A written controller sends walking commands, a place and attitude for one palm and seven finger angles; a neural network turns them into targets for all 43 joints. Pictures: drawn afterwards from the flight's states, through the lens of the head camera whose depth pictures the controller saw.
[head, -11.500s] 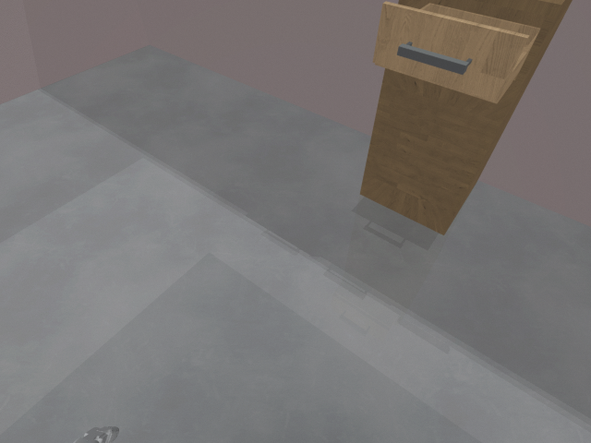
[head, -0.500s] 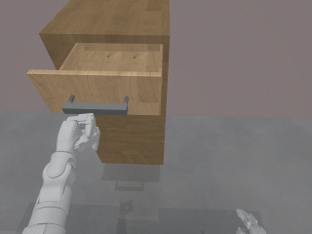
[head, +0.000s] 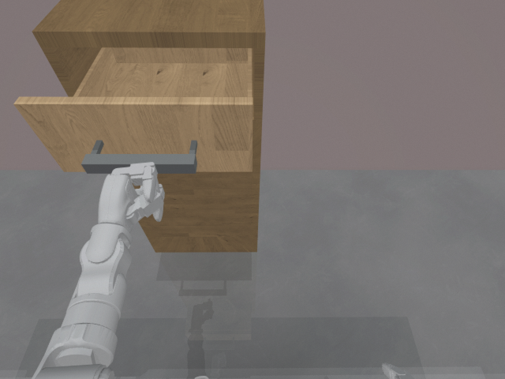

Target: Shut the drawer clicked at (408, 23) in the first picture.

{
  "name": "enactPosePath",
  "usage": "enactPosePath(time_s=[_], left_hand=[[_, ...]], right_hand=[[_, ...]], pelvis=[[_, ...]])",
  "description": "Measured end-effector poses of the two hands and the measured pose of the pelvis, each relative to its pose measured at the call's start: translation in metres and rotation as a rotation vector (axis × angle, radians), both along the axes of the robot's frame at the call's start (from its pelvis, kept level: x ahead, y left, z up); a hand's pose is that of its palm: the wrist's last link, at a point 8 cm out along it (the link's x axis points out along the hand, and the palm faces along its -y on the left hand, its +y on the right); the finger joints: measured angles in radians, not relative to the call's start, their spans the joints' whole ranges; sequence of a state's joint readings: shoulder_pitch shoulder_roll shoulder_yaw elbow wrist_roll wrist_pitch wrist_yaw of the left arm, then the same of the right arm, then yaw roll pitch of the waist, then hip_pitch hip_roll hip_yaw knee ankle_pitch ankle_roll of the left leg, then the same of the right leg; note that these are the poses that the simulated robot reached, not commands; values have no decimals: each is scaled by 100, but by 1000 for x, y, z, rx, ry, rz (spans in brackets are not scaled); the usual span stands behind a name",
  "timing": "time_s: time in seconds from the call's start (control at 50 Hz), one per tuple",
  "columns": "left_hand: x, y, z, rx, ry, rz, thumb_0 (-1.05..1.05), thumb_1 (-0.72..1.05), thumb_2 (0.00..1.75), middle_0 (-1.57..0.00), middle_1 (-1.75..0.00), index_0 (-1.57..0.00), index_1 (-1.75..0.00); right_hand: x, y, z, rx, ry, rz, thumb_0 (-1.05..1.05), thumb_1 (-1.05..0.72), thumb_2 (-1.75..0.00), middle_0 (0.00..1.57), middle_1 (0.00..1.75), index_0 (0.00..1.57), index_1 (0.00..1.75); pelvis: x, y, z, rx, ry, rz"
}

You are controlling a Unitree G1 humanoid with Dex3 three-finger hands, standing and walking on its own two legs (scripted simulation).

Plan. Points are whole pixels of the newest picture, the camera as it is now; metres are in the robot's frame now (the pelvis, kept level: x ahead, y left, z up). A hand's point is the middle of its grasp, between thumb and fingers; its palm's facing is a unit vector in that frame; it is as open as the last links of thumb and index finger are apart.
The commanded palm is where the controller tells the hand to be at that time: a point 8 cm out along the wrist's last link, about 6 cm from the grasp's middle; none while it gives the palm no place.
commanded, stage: bring the fist close to the handle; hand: left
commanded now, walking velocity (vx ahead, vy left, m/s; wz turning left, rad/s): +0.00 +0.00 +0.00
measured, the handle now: (143, 154) +0.47 +0.20 +0.07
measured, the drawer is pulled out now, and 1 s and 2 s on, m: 0.17 0.11 0.00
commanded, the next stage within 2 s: push the drawer shut in 0.14 s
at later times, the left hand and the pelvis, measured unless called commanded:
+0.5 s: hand (161, 188) +0.40 +0.15 +0.08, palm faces -0.01 -1.00 -0.03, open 3.3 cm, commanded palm +0.38 +0.21 +0.08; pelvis -0.01 -0.01 +0.00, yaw +1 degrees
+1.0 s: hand (168, 163) +0.45 +0.15 +0.08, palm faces -0.01 -1.00 -0.03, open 3.2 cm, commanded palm +0.44 +0.21 +0.08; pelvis -0.01 -0.01 -0.01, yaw +1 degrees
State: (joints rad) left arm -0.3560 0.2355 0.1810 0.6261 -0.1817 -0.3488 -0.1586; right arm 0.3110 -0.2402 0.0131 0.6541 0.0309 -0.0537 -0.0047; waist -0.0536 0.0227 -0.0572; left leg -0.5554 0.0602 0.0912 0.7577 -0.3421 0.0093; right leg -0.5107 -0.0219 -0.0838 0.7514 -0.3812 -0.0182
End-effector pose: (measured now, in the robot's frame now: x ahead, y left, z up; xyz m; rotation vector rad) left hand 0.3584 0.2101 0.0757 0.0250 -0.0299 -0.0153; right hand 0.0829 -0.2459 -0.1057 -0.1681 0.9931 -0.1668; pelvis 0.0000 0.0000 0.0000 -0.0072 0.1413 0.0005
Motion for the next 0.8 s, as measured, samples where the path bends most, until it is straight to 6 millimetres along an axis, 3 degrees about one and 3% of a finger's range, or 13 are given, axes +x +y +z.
enactPosePath(time_s=[0.12,0.3,0.46,0.6,0.8], left_hand=[[-4,-2,0,3,4,0,2,90,90,-140,-160,-140,-160],[-8,-4,0,3,1,9,2,90,90,-140,-160,-140,-160],[14,-1,2,9,11,14,2,90,90,-140,-160,-140,-160],[26,0,2,8,18,10,0,87,93,-140,-160,-140,-160],[46,-2,2,9,22,16,-1,87,94,-140,-160,-140,-160]], right_hand=[[0,-3,0,-2,5,1,1,-91,-90,20,30,20,30],[17,-6,4,-6,-43,19,1,-91,-90,20,30,20,30],[23,-10,1,-23,-32,39,1,-91,-90,20,30,20,30],[7,-13,-6,-24,30,30,1,-91,-90,20,30,20,30],[-31,-17,-15,-28,131,-14,1,-91,-90,20,30,20,30]], pelvis=[[0,-1,0,-1,-1,3],[-1,-6,0,1,-8,8],[-5,-10,-3,-2,5,23],[-5,-11,-5,-3,24,27],[-9,-10,-8,-7,46,25]])
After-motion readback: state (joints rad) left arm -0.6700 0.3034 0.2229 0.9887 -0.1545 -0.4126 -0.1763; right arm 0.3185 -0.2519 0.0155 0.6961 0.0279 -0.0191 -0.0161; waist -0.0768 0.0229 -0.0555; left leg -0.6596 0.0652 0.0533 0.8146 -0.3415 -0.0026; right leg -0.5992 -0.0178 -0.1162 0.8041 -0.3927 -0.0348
